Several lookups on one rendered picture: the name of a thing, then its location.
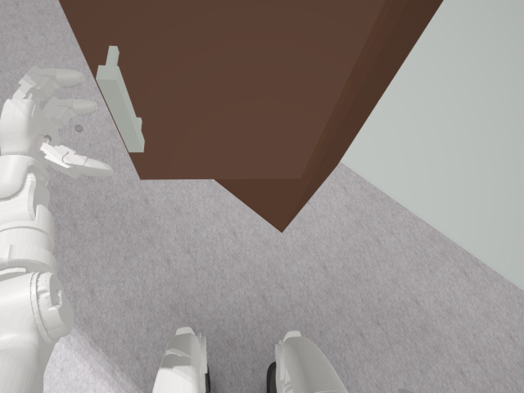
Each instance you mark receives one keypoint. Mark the robot left upper arm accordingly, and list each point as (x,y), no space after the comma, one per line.
(34,315)

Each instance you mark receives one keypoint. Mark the robot right shin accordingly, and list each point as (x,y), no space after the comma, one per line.
(286,388)

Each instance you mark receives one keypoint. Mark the handle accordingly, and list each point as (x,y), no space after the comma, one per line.
(111,83)

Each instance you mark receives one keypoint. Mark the cupboard door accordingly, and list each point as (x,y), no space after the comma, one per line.
(226,89)

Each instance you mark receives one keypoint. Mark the robot left thigh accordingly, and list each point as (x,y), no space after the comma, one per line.
(183,364)

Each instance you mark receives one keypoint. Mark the robot left forearm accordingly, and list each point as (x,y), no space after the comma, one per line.
(26,224)

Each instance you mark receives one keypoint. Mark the robot left hand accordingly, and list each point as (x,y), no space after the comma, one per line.
(23,125)

